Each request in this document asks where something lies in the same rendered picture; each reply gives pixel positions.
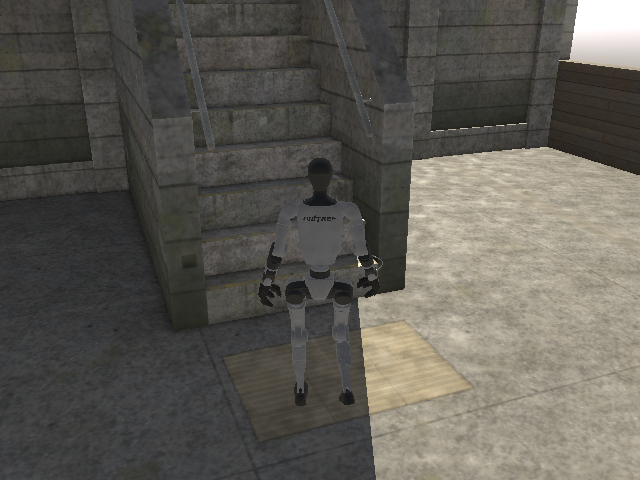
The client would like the robot right forearm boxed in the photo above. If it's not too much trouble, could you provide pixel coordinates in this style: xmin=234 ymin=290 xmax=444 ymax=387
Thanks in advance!
xmin=358 ymin=241 xmax=378 ymax=281

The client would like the right robot hand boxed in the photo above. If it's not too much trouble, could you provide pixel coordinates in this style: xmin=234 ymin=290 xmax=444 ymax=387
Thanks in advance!
xmin=357 ymin=277 xmax=380 ymax=298

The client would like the robot left forearm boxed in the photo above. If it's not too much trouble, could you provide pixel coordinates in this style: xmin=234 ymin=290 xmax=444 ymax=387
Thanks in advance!
xmin=261 ymin=242 xmax=282 ymax=286

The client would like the right robot shin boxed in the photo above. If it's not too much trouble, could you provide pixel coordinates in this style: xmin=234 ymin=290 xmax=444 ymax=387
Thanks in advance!
xmin=335 ymin=325 xmax=351 ymax=393

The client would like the left robot shin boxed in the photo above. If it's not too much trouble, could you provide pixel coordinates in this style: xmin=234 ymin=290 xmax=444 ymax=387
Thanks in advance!
xmin=291 ymin=330 xmax=306 ymax=393

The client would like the right robot upper arm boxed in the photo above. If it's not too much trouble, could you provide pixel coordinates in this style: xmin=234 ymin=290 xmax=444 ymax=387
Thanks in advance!
xmin=341 ymin=201 xmax=368 ymax=257

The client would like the left robot upper arm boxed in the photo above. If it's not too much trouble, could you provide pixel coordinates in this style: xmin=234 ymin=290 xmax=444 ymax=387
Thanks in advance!
xmin=272 ymin=201 xmax=300 ymax=258

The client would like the robot shin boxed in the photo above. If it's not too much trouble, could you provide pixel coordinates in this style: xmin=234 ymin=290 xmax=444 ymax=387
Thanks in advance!
xmin=291 ymin=330 xmax=306 ymax=393
xmin=335 ymin=325 xmax=351 ymax=393

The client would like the left robot hand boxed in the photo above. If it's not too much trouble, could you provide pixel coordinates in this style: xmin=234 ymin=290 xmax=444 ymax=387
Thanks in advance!
xmin=258 ymin=283 xmax=282 ymax=307

